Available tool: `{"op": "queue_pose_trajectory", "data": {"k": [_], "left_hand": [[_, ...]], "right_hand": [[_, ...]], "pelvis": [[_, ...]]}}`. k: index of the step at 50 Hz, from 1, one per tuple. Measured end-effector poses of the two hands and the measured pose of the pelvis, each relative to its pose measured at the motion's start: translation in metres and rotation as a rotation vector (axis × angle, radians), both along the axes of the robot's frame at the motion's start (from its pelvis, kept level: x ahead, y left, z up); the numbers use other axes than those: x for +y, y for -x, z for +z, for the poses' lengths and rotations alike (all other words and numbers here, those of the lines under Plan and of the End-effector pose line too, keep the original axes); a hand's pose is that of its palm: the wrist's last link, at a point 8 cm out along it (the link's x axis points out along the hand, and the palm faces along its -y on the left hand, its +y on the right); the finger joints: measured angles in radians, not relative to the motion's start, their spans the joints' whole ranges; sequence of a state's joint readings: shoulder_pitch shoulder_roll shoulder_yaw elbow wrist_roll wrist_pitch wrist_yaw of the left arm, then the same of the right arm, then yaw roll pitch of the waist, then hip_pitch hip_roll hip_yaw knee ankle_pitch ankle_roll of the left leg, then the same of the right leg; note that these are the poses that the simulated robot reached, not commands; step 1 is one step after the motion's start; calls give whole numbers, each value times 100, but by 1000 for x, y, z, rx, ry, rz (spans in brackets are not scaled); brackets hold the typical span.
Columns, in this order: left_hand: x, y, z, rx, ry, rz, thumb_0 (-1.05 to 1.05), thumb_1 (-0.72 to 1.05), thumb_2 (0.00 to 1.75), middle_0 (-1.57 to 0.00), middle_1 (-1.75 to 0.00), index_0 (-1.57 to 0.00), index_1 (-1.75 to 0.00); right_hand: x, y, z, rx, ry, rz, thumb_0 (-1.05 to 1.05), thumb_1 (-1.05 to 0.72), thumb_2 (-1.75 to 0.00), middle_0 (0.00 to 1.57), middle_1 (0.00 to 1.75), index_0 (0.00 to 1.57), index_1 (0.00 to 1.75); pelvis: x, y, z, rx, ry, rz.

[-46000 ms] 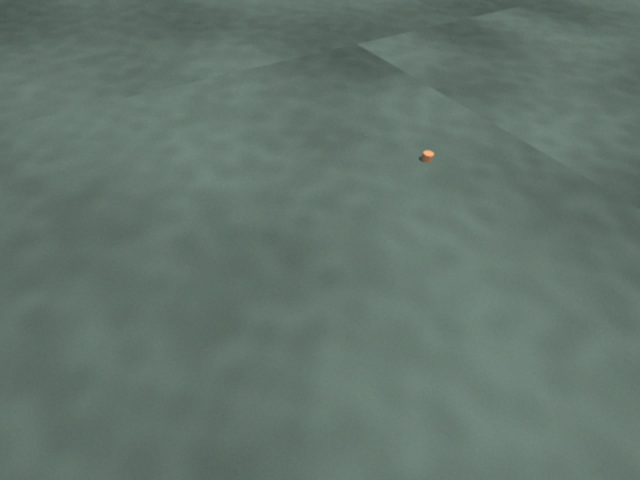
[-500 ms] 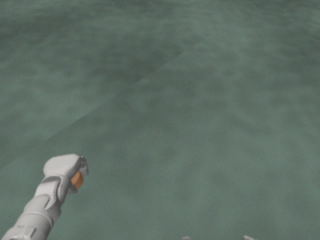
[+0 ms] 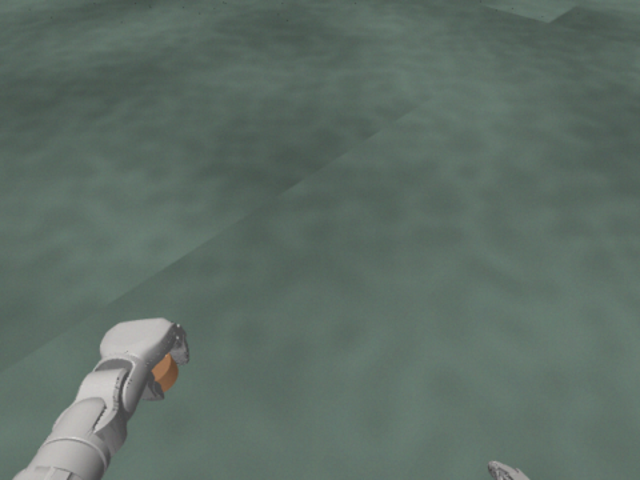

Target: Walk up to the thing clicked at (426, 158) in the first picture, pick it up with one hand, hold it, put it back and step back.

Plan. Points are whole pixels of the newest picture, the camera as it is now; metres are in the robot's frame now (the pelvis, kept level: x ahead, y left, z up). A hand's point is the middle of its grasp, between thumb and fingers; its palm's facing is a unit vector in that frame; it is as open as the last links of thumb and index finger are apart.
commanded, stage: hold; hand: left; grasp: from above
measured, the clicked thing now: (154, 370) +0.33 +0.23 -0.09
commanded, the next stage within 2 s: crouch in 1.48 s
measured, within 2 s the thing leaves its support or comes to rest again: neither
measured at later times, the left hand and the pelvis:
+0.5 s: hand (153, 380) +0.29 +0.21 -0.03, palm faces -0.45 -0.05 -0.89, open 7.0 cm; pelvis -0.01 -0.01 +0.01, yaw +0 degrees
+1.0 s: hand (152, 375) +0.29 +0.20 -0.01, palm faces -0.44 -0.06 -0.90, open 7.0 cm; pelvis -0.01 -0.01 +0.02, yaw -1 degrees
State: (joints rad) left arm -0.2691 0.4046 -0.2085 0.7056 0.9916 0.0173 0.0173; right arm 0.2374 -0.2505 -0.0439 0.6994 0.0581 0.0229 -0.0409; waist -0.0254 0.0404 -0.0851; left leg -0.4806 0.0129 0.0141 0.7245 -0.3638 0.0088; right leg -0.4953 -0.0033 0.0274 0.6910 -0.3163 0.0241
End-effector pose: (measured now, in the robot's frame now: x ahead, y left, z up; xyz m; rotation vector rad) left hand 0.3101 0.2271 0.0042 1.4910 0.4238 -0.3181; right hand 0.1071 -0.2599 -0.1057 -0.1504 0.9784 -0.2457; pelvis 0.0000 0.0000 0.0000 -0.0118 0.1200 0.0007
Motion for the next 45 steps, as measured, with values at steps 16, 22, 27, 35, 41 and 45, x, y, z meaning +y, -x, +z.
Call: {"op": "queue_pose_trajectory", "data": {"k": [16,22,27,35,41,45], "left_hand": [[-10,12,15,-12,-2,-14,0,37,22,-70,-53,-93,-51],[-14,16,19,-11,4,-19,0,37,24,-70,-53,-92,-53],[-17,19,23,-17,5,-25,1,37,25,-69,-54,-92,-53],[-19,20,30,-28,1,-24,1,37,25,-67,-56,-91,-55],[-20,19,34,-23,5,-26,1,38,25,-67,-56,-90,-55],[-20,20,37,-19,8,-27,1,38,24,-67,-57,-90,-55]], "right_hand": [[-1,-5,5,-27,-19,13,1,-90,-89,21,30,21,30],[-1,-7,8,-36,-23,19,1,-90,-90,21,30,21,30],[-1,-8,10,-48,-23,20,1,-90,-90,20,30,21,30],[-1,-12,14,-65,-25,23,1,-91,-90,20,30,20,30],[0,-16,17,-74,-29,26,1,-91,-90,20,30,20,30],[1,-19,18,-80,-32,27,1,-91,-90,20,30,20,30]], "pelvis": [[-4,6,6,-37,-10,-5],[-6,8,8,-49,-13,-6],[-7,10,9,-60,-14,-7],[-8,11,12,-76,-16,-9],[-8,10,14,-84,-16,-10],[-8,8,16,-89,-16,-12]]}}
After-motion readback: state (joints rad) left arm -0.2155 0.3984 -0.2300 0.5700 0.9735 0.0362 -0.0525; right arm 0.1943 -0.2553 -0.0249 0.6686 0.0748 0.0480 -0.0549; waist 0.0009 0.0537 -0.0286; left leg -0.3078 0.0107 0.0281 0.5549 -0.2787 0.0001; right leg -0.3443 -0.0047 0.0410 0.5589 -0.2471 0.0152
